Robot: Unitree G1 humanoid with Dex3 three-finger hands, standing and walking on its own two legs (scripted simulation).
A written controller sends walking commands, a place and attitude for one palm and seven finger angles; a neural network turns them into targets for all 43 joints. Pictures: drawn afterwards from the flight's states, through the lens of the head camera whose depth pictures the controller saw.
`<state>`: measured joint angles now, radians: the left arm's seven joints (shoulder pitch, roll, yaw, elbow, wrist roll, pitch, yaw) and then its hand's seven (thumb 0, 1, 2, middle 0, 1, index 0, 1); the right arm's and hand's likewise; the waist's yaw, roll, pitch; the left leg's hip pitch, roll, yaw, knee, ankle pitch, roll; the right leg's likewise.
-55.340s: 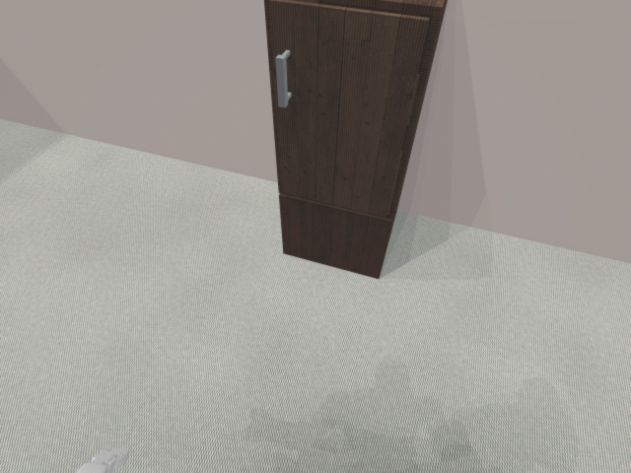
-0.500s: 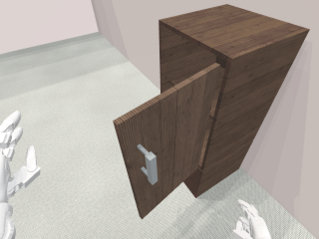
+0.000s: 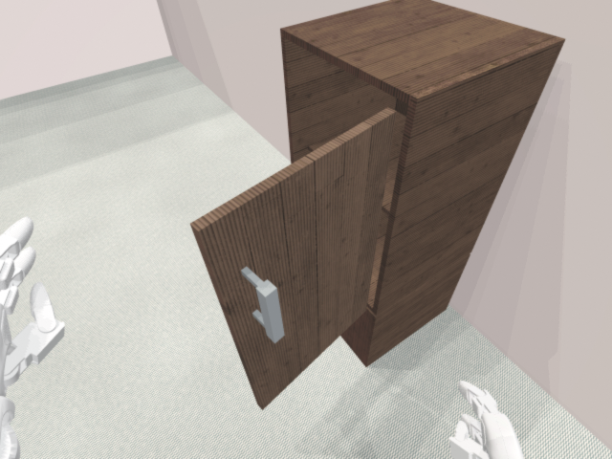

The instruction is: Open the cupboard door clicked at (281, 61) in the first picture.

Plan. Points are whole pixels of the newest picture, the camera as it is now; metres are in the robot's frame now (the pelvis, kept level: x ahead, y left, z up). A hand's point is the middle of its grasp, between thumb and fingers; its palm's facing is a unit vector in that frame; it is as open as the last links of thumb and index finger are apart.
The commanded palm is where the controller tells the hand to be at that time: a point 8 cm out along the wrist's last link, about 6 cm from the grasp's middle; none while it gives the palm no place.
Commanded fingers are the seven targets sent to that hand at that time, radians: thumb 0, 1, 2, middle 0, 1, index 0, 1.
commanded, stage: step back with the hand held close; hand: left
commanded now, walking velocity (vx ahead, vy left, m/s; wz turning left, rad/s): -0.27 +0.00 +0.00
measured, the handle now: (262, 305) +0.32 +0.10 +0.01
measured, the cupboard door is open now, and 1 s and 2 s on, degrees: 100 100 100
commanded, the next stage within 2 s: stop stepping back and stand still in 1.02 s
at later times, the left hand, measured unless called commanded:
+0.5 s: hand (0, 393) +0.13 +0.29 +0.15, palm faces +0.41 -0.75 -0.51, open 7.4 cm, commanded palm +0.07 +0.33 +0.17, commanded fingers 0.00 0.90 0.90 -0.20 -0.30 -0.20 -0.30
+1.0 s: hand out of the picture +0.05 +0.29 +0.17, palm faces +0.45 -0.78 -0.43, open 7.4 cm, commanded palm -0.01 +0.32 +0.17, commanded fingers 0.00 0.90 0.90 -0.20 -0.30 -0.20 -0.30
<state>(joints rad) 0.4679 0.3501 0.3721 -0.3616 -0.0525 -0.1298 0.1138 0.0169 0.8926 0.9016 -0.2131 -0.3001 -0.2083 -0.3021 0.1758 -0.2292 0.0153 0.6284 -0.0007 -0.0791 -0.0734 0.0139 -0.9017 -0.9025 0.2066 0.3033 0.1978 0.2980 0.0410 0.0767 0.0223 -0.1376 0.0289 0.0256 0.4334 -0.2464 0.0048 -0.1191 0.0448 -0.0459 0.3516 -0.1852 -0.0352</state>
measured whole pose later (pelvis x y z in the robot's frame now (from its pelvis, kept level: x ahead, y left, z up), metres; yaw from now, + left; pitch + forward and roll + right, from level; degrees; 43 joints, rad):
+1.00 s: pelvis -0.16 +0.02 -0.01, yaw -2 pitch +4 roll -4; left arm 0.55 0.42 0.47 -0.58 -0.05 -0.21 0.19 0.02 0.89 0.90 -0.21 -0.30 -0.21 -0.30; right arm 0.20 -0.14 0.01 0.65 -0.02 -0.15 -0.06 0.01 -0.90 -0.90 0.21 0.30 0.20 0.30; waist 0.01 -0.01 0.00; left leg -0.45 0.06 0.04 0.39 -0.01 0.03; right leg -0.28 0.05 0.00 0.86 -0.51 0.02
